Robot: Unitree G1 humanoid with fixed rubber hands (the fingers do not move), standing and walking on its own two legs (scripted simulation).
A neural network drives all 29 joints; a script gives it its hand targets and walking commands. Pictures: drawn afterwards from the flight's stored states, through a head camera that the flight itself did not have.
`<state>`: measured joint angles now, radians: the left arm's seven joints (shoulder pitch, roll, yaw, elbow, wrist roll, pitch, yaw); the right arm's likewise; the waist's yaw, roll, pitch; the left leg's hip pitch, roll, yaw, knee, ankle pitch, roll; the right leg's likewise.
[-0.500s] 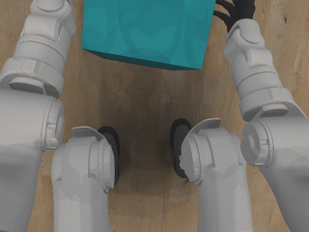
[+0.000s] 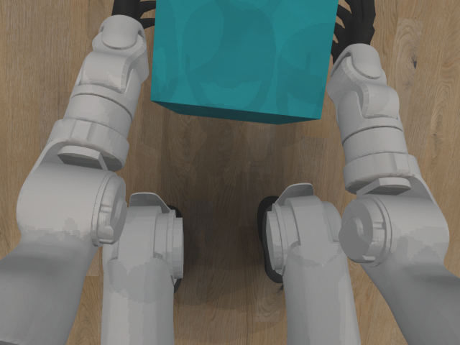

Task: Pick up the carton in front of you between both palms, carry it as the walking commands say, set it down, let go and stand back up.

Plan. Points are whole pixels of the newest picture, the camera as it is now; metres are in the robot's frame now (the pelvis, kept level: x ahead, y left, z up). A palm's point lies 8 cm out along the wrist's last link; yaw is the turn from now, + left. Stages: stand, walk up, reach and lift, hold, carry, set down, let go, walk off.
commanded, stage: reach and lift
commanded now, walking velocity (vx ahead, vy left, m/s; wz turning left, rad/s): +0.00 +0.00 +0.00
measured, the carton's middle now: (238, 52) +0.53 -0.03 -0.22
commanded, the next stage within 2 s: none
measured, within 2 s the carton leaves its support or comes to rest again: neither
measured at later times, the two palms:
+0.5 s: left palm out of the picture +0.50 +0.13 +0.06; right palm out of the picture +0.48 -0.16 +0.06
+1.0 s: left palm out of the picture +0.45 +0.14 +0.21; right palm out of the picture +0.44 -0.16 +0.21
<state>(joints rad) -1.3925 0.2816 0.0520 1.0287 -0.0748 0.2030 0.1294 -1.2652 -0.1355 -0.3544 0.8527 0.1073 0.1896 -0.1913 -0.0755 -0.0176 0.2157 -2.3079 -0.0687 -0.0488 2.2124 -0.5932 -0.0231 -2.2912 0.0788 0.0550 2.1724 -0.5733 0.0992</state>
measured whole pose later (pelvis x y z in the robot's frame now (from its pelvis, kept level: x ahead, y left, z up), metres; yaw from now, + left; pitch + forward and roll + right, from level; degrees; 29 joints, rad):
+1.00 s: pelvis +0.04 -0.01 +0.25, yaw +2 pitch +33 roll +0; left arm -0.72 -0.05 0.35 0.70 0.19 0.34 0.06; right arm -0.68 0.09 -0.44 0.62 -0.17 0.32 -0.07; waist -0.03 0.00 -0.24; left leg -1.46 -0.11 -0.11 1.38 -0.49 -0.03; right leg -1.46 0.10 0.12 1.36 -0.48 0.06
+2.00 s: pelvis +0.08 -0.01 +0.40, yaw +2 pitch -3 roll +0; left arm -0.31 -0.16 0.30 0.41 0.29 0.62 0.00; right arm -0.33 0.17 -0.32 0.41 -0.30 0.60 0.00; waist 0.00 0.00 -0.02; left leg -0.19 -0.05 -0.14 0.48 -0.23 -0.01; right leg -0.20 0.05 0.14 0.48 -0.22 0.01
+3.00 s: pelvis +0.09 -0.01 +0.41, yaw +2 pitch -7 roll +0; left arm -0.26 -0.15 0.22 0.25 0.27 0.77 0.00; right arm -0.28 0.16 -0.24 0.25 -0.28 0.75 0.00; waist 0.00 0.00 -0.01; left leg -0.04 -0.04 -0.13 0.36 -0.20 -0.01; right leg -0.05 0.04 0.14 0.36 -0.19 0.01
